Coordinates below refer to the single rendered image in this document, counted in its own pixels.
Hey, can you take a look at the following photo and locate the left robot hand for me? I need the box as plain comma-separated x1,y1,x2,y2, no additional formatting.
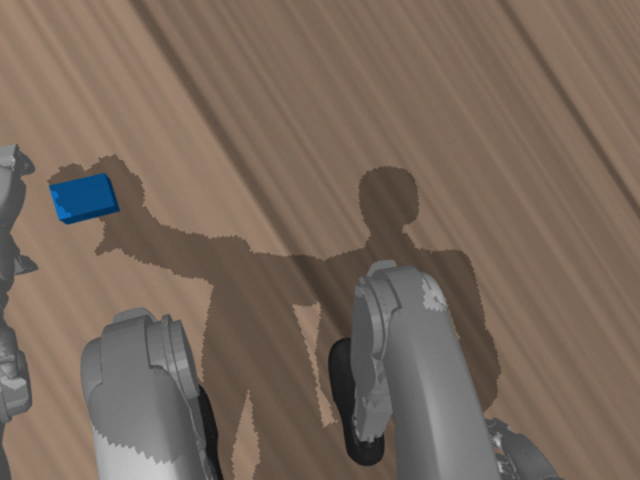
0,144,38,275

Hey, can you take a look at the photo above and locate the small box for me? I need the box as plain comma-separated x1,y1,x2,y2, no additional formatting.
49,173,120,225

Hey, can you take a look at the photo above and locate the right robot hand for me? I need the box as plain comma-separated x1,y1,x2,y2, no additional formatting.
485,418,560,480

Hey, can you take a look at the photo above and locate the left robot arm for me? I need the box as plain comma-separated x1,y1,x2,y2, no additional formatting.
0,227,32,480

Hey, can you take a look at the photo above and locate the right robot foot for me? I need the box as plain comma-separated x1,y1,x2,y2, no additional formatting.
328,338,385,466

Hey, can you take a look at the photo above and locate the left robot foot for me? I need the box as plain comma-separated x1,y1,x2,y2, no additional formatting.
197,384,224,480

